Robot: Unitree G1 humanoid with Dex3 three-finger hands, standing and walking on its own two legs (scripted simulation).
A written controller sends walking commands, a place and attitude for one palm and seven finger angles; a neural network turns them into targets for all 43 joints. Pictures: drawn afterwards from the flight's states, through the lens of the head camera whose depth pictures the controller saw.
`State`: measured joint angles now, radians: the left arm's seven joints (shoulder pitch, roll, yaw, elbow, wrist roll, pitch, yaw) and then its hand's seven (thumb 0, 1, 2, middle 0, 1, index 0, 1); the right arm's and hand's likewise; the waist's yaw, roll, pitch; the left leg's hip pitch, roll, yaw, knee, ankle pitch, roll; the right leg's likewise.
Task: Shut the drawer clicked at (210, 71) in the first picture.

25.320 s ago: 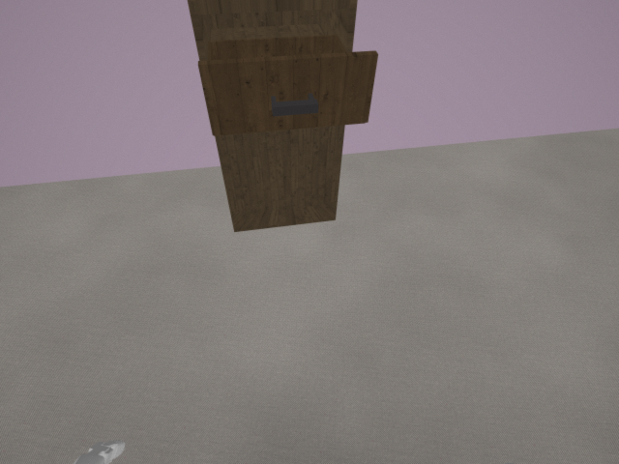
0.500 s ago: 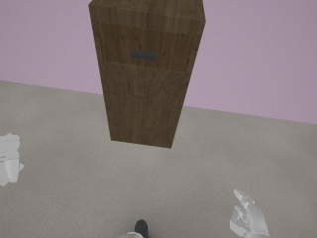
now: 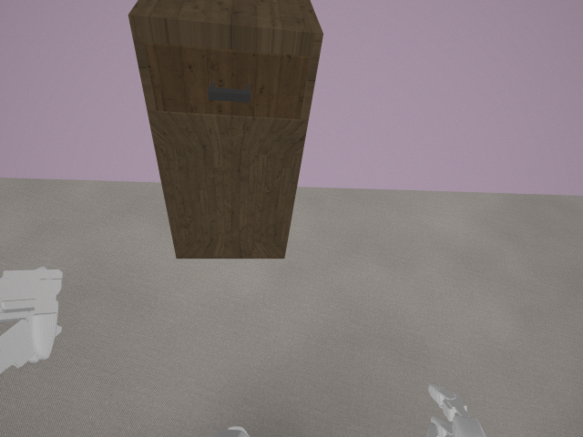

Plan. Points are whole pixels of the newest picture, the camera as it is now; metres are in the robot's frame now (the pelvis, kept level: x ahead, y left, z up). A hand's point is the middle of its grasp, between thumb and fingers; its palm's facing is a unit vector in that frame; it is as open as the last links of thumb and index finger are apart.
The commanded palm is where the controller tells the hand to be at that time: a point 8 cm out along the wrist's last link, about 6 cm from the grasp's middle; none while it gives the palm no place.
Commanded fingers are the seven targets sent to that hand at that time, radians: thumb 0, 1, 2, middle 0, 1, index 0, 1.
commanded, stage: stop stepping back and stand still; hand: left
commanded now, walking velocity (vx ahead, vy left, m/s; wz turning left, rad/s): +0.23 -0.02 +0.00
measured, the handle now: (229, 91) +0.92 +0.21 +0.01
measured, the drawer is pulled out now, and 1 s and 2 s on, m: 0.00 0.00 0.00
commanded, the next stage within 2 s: let the arm hang, fingers relaxed in 1.28 s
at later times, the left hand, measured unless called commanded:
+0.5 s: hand out of the picture +0.12 +0.29 +0.18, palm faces +0.39 -0.74 -0.55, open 3.2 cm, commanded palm +0.07 +0.32 +0.18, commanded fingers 0.00 0.90 0.90 -1.40 -1.60 -1.40 -1.60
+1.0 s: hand out of the picture +0.16 +0.30 +0.17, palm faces +0.38 -0.74 -0.55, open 3.2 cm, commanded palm +0.10 +0.34 +0.18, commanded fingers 0.00 0.90 0.90 -1.40 -1.60 -1.40 -1.60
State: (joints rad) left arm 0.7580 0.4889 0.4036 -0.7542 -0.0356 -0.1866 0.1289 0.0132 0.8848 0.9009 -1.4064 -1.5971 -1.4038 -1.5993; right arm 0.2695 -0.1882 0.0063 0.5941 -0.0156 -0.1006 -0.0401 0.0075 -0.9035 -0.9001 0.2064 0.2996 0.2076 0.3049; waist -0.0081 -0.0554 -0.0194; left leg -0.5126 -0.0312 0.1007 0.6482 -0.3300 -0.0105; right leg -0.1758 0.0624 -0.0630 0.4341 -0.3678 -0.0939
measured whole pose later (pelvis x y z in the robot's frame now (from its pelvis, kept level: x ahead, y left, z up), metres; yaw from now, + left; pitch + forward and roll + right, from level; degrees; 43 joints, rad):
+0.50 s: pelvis -0.05 +0.04 -0.01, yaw +1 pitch +2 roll -2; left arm 0.69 0.50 0.46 -0.68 -0.04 -0.19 0.15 0.01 0.88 0.90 -1.41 -1.60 -1.41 -1.60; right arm 0.28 -0.14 0.02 0.63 0.00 -0.06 -0.04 0.01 -0.90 -0.90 0.21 0.30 0.21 0.31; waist 0.01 -0.01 -0.04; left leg -0.53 0.04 0.02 0.81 -0.40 0.01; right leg -0.18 0.01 -0.08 0.47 -0.32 -0.08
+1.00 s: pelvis -0.01 +0.05 +0.00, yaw +3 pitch +1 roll +0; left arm 0.72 0.40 0.43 -0.60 -0.04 -0.25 0.16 0.01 0.88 0.90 -1.41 -1.60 -1.41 -1.60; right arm 0.21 -0.19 0.00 0.64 0.02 -0.08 -0.04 0.01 -0.91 -0.90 0.20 0.30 0.21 0.30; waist -0.01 0.00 0.03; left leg -0.34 0.01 0.05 0.68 -0.32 0.01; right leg -0.22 0.01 -0.05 0.49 -0.29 -0.04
